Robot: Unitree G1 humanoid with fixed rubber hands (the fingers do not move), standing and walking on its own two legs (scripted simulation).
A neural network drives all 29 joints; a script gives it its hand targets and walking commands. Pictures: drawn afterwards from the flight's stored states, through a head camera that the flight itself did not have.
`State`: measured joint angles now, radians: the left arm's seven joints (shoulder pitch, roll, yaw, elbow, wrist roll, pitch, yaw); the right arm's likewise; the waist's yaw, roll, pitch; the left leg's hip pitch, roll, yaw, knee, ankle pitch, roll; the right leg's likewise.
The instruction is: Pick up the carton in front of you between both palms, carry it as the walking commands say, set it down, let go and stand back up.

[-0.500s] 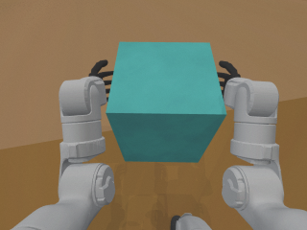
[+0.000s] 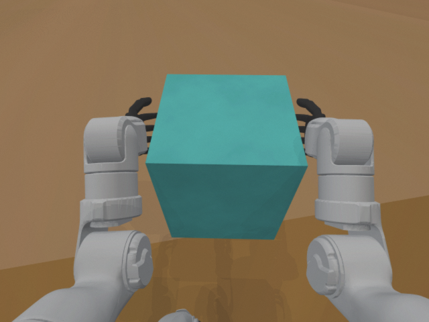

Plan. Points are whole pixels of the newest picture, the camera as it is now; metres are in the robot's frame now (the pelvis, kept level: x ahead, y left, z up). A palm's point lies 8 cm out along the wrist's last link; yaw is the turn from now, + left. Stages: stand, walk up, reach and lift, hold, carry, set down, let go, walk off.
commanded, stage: carry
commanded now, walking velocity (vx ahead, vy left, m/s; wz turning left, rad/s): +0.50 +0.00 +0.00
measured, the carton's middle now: (224, 162) +0.38 -0.01 +0.09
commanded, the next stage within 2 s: none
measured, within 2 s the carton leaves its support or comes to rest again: neither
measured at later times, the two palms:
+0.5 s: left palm (154, 38) +0.65 +0.14 +0.20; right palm (284, 28) +0.68 -0.16 +0.21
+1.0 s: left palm out of the picture +0.99 +0.13 +0.24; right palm out of the picture +0.96 -0.17 +0.24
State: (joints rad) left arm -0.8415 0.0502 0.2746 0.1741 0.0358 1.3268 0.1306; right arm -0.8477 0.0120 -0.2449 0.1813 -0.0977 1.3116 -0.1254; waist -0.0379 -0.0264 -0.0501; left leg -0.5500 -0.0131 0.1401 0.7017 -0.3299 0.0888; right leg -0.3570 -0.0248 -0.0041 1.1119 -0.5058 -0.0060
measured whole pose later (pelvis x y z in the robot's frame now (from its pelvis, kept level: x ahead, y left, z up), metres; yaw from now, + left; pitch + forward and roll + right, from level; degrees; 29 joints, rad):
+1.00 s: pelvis +0.59 +0.01 +0.08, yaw -1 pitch +5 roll -1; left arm -0.86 0.00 0.29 0.04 0.08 1.35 0.13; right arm -0.82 0.00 -0.26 0.04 -0.03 1.32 -0.16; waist -0.09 0.00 0.01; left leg -0.33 0.00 0.11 0.52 -0.28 0.07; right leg -0.67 -0.03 -0.03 0.98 -0.38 -0.03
